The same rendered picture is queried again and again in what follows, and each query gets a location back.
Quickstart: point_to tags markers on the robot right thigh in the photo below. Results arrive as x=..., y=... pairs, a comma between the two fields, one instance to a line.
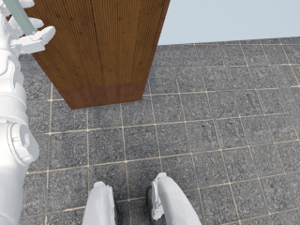
x=176, y=206

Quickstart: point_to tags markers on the handle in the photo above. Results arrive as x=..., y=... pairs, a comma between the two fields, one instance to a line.
x=18, y=13

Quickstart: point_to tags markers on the cupboard door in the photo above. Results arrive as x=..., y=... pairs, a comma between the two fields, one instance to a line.
x=97, y=42

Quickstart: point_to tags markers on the left robot shin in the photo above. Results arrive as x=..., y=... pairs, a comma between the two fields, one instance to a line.
x=112, y=214

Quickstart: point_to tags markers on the robot left forearm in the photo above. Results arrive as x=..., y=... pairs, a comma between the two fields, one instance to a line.
x=13, y=101

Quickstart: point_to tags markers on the robot left upper arm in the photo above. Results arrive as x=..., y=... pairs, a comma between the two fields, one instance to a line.
x=18, y=149

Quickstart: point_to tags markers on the left robot hand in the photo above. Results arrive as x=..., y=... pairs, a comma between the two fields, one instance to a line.
x=10, y=30

